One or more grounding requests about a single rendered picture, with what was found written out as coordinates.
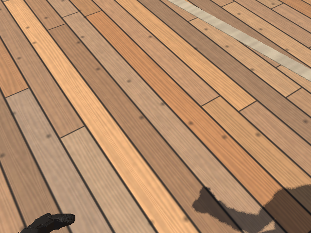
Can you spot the left robot hand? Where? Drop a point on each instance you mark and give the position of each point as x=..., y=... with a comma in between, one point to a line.
x=48, y=222

